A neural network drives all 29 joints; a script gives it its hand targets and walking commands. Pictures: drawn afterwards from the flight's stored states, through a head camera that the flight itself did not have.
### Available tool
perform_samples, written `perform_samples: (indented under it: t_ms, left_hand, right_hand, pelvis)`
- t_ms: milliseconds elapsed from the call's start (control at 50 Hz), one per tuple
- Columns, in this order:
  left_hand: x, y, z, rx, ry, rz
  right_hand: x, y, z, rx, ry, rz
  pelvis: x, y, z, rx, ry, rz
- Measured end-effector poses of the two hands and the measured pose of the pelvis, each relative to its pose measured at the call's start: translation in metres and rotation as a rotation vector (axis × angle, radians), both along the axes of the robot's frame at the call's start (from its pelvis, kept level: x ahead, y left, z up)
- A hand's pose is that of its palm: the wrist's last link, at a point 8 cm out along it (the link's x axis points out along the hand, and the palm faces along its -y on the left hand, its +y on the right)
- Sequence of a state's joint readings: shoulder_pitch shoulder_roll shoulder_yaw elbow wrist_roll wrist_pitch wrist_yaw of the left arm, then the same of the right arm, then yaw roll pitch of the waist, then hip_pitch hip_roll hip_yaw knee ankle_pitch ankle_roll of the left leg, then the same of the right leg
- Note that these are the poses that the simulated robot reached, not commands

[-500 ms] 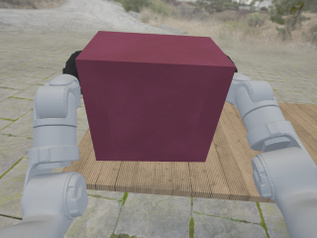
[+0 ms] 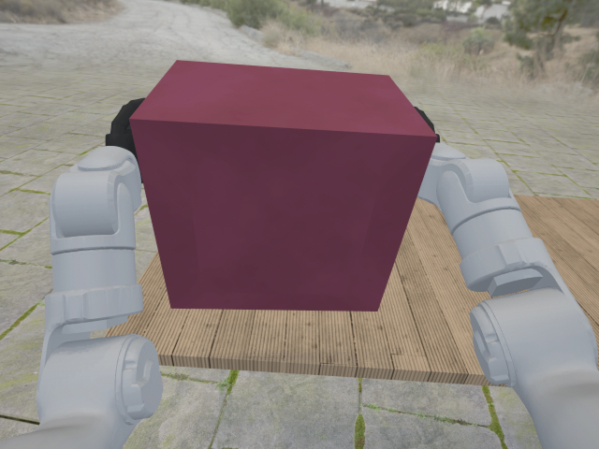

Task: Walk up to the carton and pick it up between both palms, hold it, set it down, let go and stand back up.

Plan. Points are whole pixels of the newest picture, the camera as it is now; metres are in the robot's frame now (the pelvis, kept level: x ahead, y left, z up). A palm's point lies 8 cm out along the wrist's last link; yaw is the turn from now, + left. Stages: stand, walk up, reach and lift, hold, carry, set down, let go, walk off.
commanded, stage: hold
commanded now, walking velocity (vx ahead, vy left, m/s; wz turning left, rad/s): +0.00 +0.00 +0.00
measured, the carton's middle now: (281, 190) +0.36 +0.00 +0.27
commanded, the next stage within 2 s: none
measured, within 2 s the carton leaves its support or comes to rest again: neither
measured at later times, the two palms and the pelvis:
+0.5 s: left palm (118, 150) +0.35 +0.19 +0.33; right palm (421, 155) +0.36 -0.17 +0.32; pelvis -0.01 +0.00 +0.00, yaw +0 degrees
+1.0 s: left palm (122, 153) +0.35 +0.18 +0.32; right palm (424, 157) +0.36 -0.17 +0.32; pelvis -0.01 +0.01 +0.00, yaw -1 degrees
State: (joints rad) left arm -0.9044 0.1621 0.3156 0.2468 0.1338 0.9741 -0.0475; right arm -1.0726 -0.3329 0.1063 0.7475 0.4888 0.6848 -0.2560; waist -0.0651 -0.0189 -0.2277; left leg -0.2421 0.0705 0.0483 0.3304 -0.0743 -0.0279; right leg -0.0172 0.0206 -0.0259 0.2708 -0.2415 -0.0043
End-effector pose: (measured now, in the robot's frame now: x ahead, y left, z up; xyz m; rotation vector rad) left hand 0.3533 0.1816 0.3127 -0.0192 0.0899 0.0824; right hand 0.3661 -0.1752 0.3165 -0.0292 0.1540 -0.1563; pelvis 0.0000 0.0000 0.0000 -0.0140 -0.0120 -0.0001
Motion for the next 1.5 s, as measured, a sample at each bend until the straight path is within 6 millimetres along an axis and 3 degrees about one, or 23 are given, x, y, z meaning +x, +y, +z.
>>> perform_samples:
  t_ms: [220, 460, 660, 1120, 1500]
  left_hand:
    - [-0.001, -0.009, 0.009, 0.014, 0.004, -0.011]
    - [-0.002, 0.002, 0.015, 0.015, 0.013, 0.0]
    - [-0.002, 0.01, 0.012, 0.011, 0.001, -0.002]
    - [0.001, 0.001, 0.01, 0.03, 0.021, -0.008]
    - [0.002, -0.001, 0.012, 0.015, 0.015, -0.005]
  right_hand:
    - [-0.006, -0.009, 0.003, 0.008, 0.006, -0.011]
    - [-0.002, 0.002, 0.007, -0.008, 0.022, 0.003]
    - [-0.002, 0.01, 0.011, -0.01, 0.014, 0.0]
    - [-0.003, 0.002, 0.002, 0.004, 0.04, -0.007]
    - [-0.002, 0.0, 0.005, 0.006, 0.039, -0.007]
  pelvis:
    - [-0.006, 0.0, 0.0, 0.0, 0.002, -0.012]
    - [-0.007, 0.0, 0.0, -0.001, 0.01, -0.01]
    - [-0.008, 0.003, 0.0, -0.007, 0.013, -0.001]
    - [-0.011, 0.009, 0.0, -0.007, 0.03, -0.015]
    - [-0.008, 0.004, 0.0, -0.006, 0.022, -0.011]
